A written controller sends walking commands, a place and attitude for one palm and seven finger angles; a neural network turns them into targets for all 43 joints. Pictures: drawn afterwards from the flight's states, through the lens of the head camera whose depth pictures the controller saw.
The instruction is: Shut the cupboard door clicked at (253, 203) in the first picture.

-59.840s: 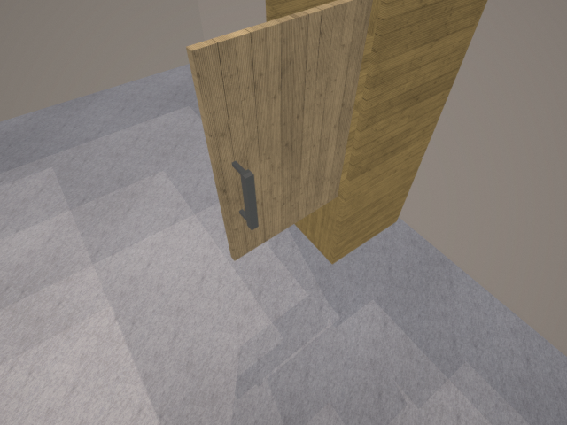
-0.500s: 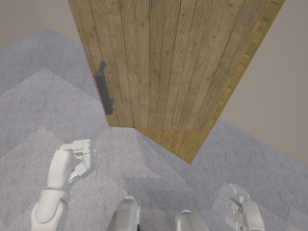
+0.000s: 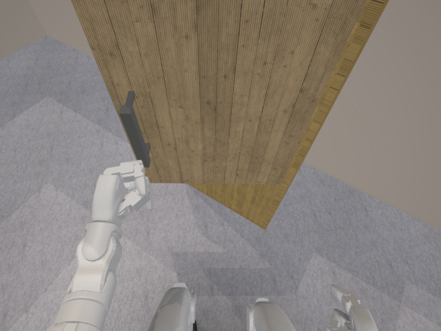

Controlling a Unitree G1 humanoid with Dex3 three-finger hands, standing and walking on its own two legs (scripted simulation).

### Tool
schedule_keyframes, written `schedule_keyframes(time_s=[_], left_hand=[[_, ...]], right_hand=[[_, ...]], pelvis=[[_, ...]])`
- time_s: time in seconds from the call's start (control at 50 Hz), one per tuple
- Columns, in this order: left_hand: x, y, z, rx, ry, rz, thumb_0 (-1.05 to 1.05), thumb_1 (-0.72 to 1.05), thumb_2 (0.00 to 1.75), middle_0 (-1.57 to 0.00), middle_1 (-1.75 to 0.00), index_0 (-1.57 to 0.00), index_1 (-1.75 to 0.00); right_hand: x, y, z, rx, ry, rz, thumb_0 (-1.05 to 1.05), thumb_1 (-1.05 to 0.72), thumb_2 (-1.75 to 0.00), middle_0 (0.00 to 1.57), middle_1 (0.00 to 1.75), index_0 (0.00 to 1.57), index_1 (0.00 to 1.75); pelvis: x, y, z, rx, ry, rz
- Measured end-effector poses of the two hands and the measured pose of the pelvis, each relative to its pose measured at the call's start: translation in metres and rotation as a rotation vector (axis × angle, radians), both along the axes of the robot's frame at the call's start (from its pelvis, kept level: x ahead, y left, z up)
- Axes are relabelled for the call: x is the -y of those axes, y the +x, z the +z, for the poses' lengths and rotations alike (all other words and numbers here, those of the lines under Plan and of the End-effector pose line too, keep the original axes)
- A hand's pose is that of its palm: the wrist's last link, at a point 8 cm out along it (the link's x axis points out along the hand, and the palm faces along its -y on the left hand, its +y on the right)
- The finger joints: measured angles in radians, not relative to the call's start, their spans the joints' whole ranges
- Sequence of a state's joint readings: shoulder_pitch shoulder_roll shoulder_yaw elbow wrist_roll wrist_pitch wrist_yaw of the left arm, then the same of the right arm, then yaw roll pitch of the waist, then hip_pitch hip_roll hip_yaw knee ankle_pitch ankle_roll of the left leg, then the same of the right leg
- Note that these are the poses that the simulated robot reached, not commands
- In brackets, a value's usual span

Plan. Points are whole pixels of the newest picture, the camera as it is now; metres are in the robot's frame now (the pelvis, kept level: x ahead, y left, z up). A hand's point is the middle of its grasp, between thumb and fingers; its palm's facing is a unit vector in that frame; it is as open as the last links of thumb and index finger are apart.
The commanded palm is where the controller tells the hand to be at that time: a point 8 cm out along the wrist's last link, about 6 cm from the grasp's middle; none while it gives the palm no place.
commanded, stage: bring the fist close to the handle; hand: left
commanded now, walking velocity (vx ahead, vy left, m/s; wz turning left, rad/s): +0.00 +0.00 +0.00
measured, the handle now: (138, 132) +0.48 +0.19 +0.03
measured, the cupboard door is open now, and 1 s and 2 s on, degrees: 33 33 19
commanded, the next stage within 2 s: push the door shut along its arc in 0.62 s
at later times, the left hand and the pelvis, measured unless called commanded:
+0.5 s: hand (153, 175) +0.38 +0.14 +0.04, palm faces +0.03 -1.00 -0.02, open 3.1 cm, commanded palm +0.36 +0.19 +0.03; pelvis +0.00 -0.01 +0.00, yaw -1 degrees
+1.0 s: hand (156, 161) +0.41 +0.14 +0.04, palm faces -0.03 -1.00 -0.04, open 3.1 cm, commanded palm +0.40 +0.19 +0.03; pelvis +0.00 -0.01 +0.00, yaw +0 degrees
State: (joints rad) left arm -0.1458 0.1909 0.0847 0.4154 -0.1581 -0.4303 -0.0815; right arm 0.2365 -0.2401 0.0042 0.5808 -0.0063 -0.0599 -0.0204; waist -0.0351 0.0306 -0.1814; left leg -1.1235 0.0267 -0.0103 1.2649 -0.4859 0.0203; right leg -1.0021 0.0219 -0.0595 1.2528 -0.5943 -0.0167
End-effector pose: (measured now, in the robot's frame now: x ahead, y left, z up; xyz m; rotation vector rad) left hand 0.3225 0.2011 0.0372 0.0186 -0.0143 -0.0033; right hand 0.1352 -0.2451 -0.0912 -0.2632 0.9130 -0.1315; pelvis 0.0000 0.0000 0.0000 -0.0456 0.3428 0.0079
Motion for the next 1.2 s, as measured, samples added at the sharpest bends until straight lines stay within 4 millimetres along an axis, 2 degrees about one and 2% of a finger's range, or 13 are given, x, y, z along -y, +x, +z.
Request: schedule_keyframes(time_s=[0.32, 0.54, 0.82, 0.98, 1.2], left_hand=[[0.010, 0.043, 0.001, 0.013, 0.000, 0.017, 0.01, 0.90, 0.90, -1.30, -1.50, -1.30, -1.50], [0.004, 0.034, -0.001, 0.007, 0.007, 0.035, 0.01, 0.90, 0.90, -1.30, -1.50, -1.30, -1.50], [0.013, 0.039, 0.000, 0.018, 0.012, 0.006, 0.01, 0.90, 0.90, -1.31, -1.50, -1.30, -1.50], [0.007, 0.065, 0.002, 0.017, 0.022, -0.024, 0.01, 0.90, 0.90, -1.31, -1.50, -1.30, -1.50], [0.001, 0.101, 0.001, -0.005, 0.016, -0.090, 0.01, 0.90, 0.90, -1.32, -1.50, -1.30, -1.50]], right_hand=[[0.009, -0.022, -0.011, -0.099, 0.012, -0.044, 0.01, -0.90, -0.90, 0.21, 0.30, 0.20, 0.30], [0.013, -0.033, -0.011, -0.136, 0.020, -0.068, 0.01, -0.90, -0.90, 0.21, 0.30, 0.20, 0.30], [0.013, -0.023, -0.011, -0.101, 0.012, -0.053, 0.01, -0.90, -0.90, 0.21, 0.30, 0.20, 0.30], [0.015, -0.030, -0.016, -0.118, 0.001, -0.064, 0.01, -0.90, -0.90, 0.21, 0.30, 0.20, 0.30], [0.020, -0.069, -0.026, -0.230, -0.015, -0.121, 0.00, -0.90, -0.90, 0.21, 0.30, 0.20, 0.30]], pelvis=[[0.004, 0.002, 0.000, -0.020, 0.009, -0.009], [0.006, 0.002, 0.003, -0.014, 0.017, -0.015], [0.006, -0.002, 0.001, -0.013, 0.015, -0.010], [0.007, -0.005, -0.004, -0.026, 0.010, -0.009], [0.003, -0.005, -0.011, -0.059, 0.000, -0.011]])
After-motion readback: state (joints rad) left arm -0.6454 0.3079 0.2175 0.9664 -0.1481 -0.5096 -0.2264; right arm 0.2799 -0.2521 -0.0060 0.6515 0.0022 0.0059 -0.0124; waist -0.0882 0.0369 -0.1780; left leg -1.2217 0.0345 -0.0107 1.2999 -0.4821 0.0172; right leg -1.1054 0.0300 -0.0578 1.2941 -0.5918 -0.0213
